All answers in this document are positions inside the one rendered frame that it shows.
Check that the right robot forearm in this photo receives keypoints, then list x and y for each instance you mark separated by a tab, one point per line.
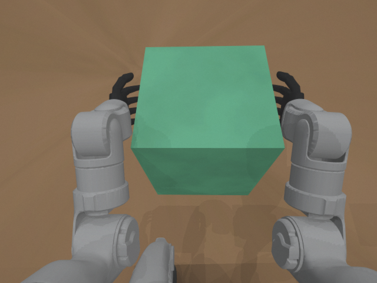
320	150

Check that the robot right hand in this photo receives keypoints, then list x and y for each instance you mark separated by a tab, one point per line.
288	94

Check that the robot left hand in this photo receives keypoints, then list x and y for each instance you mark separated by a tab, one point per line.
121	93

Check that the left robot upper arm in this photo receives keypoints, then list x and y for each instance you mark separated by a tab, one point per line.
103	246

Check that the left robot thigh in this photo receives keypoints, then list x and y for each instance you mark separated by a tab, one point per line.
154	264

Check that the left robot forearm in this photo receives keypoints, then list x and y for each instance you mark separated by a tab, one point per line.
97	145

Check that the right robot upper arm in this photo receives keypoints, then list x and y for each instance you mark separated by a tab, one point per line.
313	251

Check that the robot left shin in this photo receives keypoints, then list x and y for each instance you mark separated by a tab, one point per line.
170	276

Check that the carton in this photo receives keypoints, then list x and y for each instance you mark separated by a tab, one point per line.
206	121

